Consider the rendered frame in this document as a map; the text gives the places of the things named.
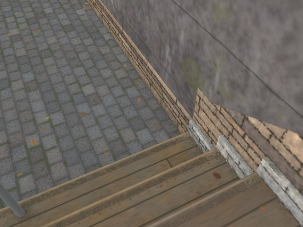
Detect stairs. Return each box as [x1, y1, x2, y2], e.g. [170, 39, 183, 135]
[0, 131, 240, 227]

